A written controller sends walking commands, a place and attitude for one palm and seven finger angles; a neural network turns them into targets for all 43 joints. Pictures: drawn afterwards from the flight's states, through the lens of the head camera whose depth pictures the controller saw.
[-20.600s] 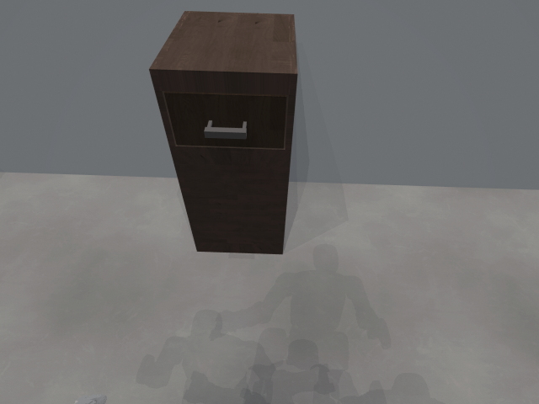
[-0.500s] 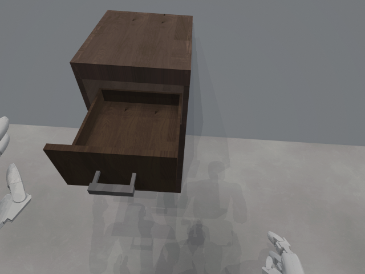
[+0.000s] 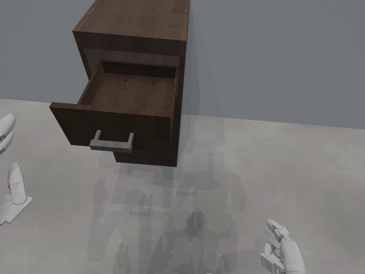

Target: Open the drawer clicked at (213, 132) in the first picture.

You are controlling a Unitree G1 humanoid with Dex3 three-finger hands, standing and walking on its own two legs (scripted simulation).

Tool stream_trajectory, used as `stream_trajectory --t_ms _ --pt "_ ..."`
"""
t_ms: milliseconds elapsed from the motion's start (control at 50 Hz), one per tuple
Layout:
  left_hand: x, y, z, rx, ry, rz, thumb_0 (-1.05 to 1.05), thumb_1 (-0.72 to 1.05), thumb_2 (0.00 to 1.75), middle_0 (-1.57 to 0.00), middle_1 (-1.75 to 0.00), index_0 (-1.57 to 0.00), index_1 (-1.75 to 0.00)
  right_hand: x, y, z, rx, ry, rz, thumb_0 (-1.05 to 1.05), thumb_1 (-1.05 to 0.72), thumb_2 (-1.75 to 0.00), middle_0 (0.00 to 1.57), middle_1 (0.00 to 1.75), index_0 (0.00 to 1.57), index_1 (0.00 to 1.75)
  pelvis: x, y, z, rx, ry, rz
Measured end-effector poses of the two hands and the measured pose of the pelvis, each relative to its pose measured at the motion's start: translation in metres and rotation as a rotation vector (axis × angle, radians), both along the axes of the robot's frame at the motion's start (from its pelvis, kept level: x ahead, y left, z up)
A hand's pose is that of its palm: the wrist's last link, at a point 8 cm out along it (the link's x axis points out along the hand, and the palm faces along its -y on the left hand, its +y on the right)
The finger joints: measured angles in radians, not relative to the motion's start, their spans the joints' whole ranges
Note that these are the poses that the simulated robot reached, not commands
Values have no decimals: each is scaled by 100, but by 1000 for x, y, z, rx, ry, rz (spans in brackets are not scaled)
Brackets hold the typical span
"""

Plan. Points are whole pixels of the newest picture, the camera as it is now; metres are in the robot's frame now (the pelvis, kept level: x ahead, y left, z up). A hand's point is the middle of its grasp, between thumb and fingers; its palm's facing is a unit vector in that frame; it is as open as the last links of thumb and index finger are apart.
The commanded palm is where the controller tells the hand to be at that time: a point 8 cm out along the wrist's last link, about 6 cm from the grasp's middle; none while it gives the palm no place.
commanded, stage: stop stepping back and stand still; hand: left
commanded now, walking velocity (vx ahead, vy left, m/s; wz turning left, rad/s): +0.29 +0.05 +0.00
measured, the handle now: (113, 140) +0.48 +0.23 -0.07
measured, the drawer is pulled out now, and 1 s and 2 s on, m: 0.30 0.30 0.30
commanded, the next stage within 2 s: let the arm hang, fingers relaxed in 0.60 s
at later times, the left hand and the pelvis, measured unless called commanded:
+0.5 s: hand (5, 254) +0.12 +0.23 +0.17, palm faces +0.39 -0.79 -0.47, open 7.4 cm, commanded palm +0.07 +0.27 +0.18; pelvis -0.05 -0.02 +0.00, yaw +2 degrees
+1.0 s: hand out of the picture +0.00 +0.17 -0.16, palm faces +0.05 -0.98 -0.18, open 7.2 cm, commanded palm none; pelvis -0.06 +0.00 +0.01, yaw +2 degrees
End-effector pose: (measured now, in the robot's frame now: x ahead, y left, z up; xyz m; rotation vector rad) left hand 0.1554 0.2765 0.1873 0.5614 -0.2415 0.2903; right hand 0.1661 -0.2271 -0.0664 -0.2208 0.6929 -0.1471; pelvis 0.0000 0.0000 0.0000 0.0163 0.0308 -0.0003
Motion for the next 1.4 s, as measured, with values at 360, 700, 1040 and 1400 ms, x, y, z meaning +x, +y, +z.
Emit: stream_trajectory --t_ms 360,700,1040,1400 --pt "-60 -13 1 -15 -16 27 1 89 90 -21 -30 -21 -31 -89 -24 -6 -26 52 -33 1 -90 -90 21 30 20 30 -51 -10 3 6 -35 20" --pt "-71 -6 -5 -58 -12 55 1 89 90 -21 -30 -21 -31 -72 -11 1 -11 31 10 1 -90 -90 20 30 20 30 -54 -7 7 -9 -45 27" --pt "-196 -49 -324 -587 1450 308 -1 100 90 -21 -30 -21 -30 -180 0 -55 33 572 -13 0 -91 -90 20 30 20 30 -59 -1 8 -16 -64 37" --pt "-272 -43 -314 -571 1664 437 0 92 90 -20 -30 -20 -30 -274 35 -73 141 831 -95 0 -91 -90 20 30 20 30 -57 8 12 -12 -75 26"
